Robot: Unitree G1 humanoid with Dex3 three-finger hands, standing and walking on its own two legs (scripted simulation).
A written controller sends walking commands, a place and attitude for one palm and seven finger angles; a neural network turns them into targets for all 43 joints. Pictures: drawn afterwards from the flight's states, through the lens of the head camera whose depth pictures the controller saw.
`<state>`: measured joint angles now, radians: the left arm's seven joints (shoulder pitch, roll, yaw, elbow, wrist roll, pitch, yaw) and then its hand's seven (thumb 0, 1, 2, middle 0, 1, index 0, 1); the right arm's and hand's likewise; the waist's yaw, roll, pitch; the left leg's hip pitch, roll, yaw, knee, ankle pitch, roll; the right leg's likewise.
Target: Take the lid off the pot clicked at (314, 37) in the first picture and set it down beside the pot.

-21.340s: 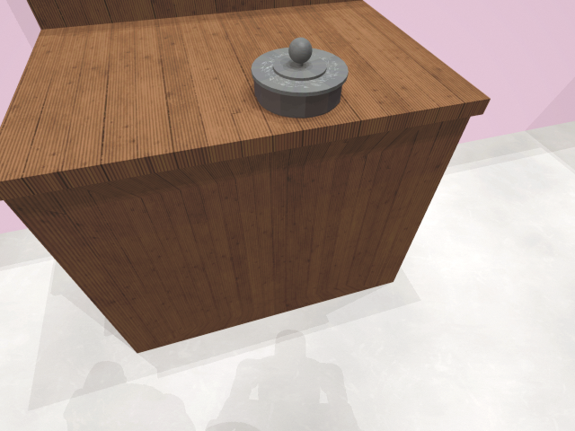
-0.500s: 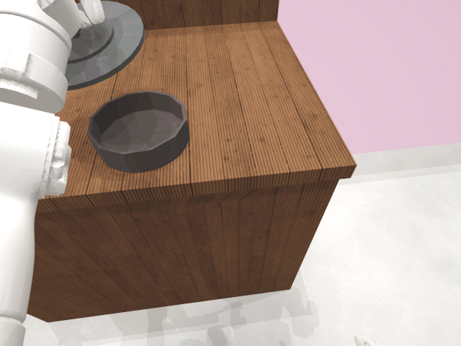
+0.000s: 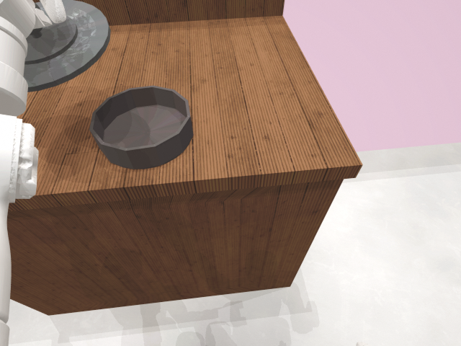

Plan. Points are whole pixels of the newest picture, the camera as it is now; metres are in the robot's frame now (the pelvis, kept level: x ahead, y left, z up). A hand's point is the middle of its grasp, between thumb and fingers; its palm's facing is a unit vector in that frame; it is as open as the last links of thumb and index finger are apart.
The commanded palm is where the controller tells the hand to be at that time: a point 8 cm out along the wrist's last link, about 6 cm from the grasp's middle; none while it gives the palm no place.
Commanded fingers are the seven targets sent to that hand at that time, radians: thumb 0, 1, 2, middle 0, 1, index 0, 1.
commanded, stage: move the lid sideways beside the pot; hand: left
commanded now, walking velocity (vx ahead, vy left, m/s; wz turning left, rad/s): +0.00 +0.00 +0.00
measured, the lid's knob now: (23, 15) +0.51 +0.26 +0.31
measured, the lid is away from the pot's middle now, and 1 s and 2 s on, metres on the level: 0.11 0.22 0.24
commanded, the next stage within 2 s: lower the lid onto the table in 1.32 s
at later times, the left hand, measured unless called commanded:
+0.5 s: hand out of the picture +0.47 +0.29 +0.33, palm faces -0.10 -0.13 -0.99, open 3.8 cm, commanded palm +0.46 +0.29 +0.40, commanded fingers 0.00 0.69 0.98 -0.67 -1.04 -1.12 -1.19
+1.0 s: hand out of the picture +0.46 +0.33 +0.32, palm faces -0.14 -0.15 -0.98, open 3.8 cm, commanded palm +0.47 +0.34 +0.40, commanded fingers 0.00 0.69 0.98 -0.67 -1.04 -1.12 -1.19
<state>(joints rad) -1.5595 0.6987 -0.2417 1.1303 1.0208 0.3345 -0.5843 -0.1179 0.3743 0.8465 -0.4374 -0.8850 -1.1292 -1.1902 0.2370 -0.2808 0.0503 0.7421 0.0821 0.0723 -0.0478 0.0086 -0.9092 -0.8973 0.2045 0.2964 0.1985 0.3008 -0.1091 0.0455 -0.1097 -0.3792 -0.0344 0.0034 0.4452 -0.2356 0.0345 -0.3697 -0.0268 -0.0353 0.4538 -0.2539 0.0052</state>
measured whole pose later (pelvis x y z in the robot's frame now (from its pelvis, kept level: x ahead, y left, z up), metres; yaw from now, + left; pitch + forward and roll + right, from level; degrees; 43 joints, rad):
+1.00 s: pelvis +0.01 +0.00 +0.00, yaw +0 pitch +11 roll -1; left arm -1.53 0.92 -0.20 1.17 1.06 0.26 -0.60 -0.12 0.38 0.85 -0.44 -0.89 -1.13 -1.19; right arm 0.25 -0.30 0.06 0.74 0.10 0.11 -0.07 0.01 -0.91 -0.90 0.20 0.30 0.20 0.30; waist -0.11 0.04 -0.08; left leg -0.39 -0.02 -0.01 0.46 -0.25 0.04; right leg -0.36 -0.02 -0.05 0.41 -0.24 0.01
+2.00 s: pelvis +0.01 +0.01 +0.00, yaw +0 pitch +12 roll -1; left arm -1.49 0.96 -0.13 1.23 1.06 0.28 -0.59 -0.12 0.38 0.85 -0.43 -0.88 -1.13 -1.19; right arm 0.27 -0.30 0.06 0.72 0.10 0.11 -0.06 0.01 -0.91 -0.90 0.21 0.30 0.20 0.30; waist -0.13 0.05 -0.07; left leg -0.42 -0.02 0.00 0.50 -0.28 0.04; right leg -0.38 -0.01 -0.04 0.44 -0.26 0.01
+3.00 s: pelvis +0.01 +0.01 -0.01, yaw -1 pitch +13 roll -2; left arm -1.35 0.96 -0.10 1.25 1.03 0.16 -0.55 -0.12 0.39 0.85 -0.42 -0.88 -1.12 -1.19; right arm 0.30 -0.31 0.04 0.72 0.11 0.13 -0.07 0.01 -0.91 -0.90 0.21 0.30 0.20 0.30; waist -0.13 0.03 -0.08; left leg -0.48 -0.01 0.00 0.56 -0.30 0.05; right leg -0.42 0.00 -0.04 0.46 -0.26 0.02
